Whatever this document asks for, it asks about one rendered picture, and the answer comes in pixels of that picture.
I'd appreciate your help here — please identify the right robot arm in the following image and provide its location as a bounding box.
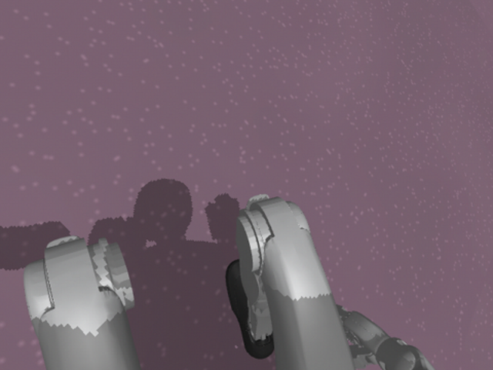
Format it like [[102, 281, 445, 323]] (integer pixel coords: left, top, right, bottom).
[[375, 338, 435, 370]]

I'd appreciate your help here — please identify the right robot hand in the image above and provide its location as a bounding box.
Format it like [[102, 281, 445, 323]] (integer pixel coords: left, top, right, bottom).
[[336, 304, 390, 369]]

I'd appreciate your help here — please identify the right robot foot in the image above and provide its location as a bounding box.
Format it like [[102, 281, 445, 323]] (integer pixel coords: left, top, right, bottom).
[[226, 259, 274, 359]]

